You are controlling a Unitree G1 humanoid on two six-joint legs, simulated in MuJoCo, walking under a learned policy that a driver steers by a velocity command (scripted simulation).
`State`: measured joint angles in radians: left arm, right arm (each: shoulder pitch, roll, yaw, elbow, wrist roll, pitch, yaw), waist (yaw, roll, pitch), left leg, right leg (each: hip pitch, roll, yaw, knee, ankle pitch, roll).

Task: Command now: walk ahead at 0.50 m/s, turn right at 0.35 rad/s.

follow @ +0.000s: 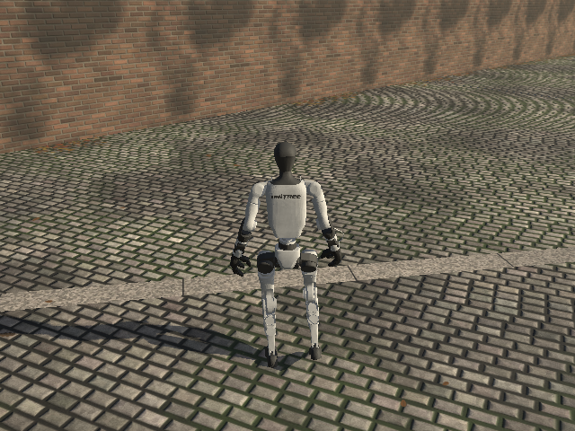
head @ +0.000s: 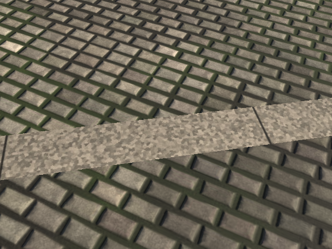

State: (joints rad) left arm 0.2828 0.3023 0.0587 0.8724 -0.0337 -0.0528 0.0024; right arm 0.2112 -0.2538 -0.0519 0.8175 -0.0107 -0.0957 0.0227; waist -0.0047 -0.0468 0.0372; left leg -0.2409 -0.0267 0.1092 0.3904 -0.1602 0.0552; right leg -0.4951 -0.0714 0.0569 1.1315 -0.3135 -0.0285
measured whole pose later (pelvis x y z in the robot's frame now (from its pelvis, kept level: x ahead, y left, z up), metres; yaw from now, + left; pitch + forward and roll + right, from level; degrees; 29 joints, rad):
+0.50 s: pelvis +0.27 -0.08 -0.01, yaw -17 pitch +1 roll +0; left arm 0.21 0.29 0.08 0.74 -0.02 -0.05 -0.03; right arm 0.18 -0.29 -0.06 0.83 0.02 -0.11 0.00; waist 0.01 0.01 0.07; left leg -0.39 0.06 -0.02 1.20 -0.39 0.01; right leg -0.35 0.09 -0.01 0.51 -0.17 -0.10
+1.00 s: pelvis +0.57 -0.12 +0.00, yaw -25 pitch +1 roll +0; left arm 0.28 0.28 0.05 0.75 0.00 -0.07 0.01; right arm 0.22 -0.28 -0.05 0.80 0.00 -0.10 0.04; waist -0.01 -0.02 0.02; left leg -0.32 -0.07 -0.03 0.46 -0.15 0.06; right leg -0.40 0.02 0.06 1.13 -0.38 -0.03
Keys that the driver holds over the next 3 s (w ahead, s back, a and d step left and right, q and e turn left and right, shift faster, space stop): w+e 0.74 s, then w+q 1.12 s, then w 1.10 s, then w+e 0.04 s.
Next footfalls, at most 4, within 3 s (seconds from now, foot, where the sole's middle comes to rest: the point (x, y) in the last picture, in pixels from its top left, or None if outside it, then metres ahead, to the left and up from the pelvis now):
0.36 right None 0.35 -0.16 -0.78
0.86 left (184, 201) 0.69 -0.08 -0.78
1.32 right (247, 174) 0.83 -0.37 -0.78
1.82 left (191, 121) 1.14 -0.13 -0.78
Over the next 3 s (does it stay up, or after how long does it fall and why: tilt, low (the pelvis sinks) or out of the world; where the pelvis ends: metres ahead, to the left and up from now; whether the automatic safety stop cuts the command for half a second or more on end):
stays up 1.63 -0.12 -0.01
